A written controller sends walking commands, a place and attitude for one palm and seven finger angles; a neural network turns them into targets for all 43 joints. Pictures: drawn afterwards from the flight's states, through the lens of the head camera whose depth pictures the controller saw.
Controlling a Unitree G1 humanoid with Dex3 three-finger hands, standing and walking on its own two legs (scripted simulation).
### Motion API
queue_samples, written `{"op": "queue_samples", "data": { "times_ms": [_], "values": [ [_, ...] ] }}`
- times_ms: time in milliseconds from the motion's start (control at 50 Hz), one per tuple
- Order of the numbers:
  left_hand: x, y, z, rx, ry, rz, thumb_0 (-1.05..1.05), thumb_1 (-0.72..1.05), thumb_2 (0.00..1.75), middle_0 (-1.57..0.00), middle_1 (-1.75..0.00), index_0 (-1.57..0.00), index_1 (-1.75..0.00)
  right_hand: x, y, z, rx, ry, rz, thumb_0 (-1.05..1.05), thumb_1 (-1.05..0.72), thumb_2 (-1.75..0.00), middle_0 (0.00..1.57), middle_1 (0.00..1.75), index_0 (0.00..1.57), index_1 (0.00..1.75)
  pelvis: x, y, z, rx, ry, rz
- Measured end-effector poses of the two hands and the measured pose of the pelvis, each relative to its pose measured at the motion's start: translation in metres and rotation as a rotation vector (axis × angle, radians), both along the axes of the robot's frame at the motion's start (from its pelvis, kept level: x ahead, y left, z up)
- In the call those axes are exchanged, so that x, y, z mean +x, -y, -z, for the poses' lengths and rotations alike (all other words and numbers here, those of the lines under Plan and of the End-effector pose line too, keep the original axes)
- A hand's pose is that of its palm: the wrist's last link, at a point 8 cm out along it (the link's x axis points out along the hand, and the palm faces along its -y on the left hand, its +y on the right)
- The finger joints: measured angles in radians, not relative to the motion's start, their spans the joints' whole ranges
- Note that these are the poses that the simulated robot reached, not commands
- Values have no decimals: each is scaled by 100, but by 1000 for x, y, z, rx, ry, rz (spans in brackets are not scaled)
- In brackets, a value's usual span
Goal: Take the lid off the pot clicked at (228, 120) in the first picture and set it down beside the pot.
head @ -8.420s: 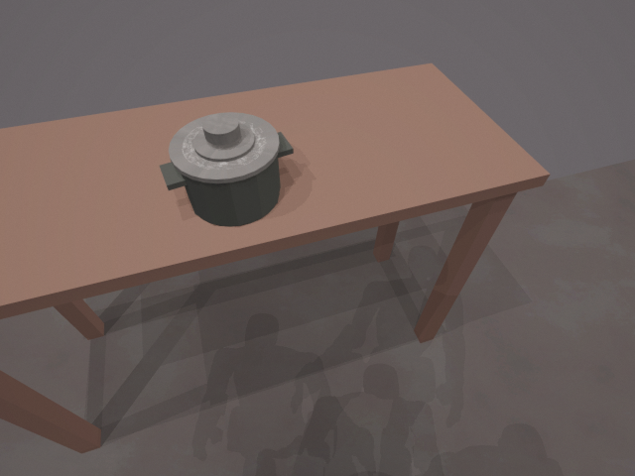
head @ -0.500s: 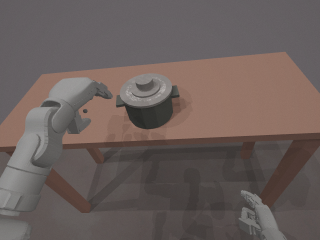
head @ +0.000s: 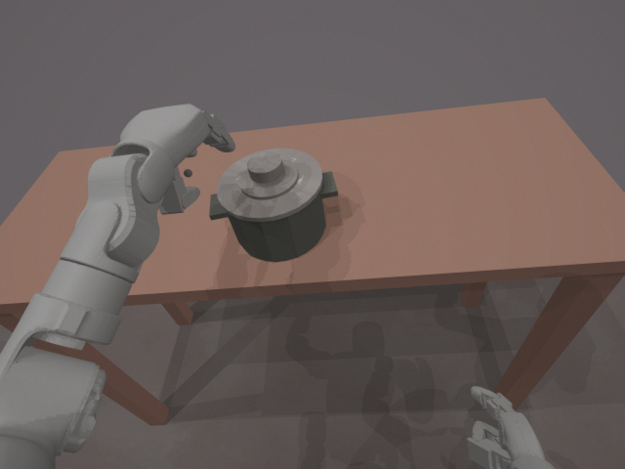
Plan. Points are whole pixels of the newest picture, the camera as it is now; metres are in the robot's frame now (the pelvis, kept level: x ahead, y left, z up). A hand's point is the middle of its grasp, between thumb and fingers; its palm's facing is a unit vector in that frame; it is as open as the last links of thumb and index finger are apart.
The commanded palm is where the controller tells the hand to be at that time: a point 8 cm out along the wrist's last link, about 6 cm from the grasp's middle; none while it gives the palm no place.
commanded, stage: move the open hand above the knob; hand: left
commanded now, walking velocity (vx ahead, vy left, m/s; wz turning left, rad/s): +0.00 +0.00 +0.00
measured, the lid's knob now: (265, 167) +0.51 +0.10 +0.13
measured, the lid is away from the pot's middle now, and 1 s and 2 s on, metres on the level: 0.00 0.00 0.00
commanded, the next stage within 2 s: lower the open fingers around the knob in 1.74 s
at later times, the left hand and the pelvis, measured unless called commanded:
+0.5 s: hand (234, 156) +0.46 +0.12 +0.19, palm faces -0.18 -0.06 -0.98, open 9.9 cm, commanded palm +0.44 +0.13 +0.26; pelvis +0.01 +0.01 +0.00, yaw +0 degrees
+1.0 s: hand (255, 139) +0.49 +0.10 +0.19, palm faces -0.22 -0.08 -0.97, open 9.9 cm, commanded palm +0.46 +0.11 +0.26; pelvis +0.02 +0.01 +0.00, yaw -1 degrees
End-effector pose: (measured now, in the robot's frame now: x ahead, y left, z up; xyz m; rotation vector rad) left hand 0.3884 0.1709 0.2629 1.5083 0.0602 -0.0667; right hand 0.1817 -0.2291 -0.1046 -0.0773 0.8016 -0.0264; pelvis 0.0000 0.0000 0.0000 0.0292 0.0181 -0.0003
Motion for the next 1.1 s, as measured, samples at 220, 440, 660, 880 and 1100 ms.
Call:
{"op": "queue_samples", "data": {
  "times_ms": [220,440,660,880,1100],
  "values": [
    [23,24,12,16,-46,51,0,-34,160,-89,-9,-88,-8,-1,0,2,-21,-25,19,1,-91,-90,20,30,20,30,6,-3,0,-1,-7,-2],
    [48,38,16,5,-87,21,0,-34,160,-88,-9,-88,-8,-16,1,11,-14,-100,44,1,-91,-90,20,30,20,30,11,-6,0,-1,-29,-2],
    [78,57,6,0,-99,-9,0,-34,160,-89,-9,-88,-8,-40,5,19,-25,-162,87,1,-91,-90,20,30,20,30,14,-8,0,0,-57,3],
    [95,72,3,-14,-113,0,0,-34,160,-88,-9,-88,-8,-63,12,25,-36,-207,134,1,-91,-90,20,30,20,30,18,-9,-1,4,-73,17],
    [90,69,13,2,-135,10,0,-34,160,-88,-9,-88,-8,-55,12,21,-43,-181,129,1,-91,-90,20,30,20,30,17,-8,-1,3,-67,13]
  ]
}}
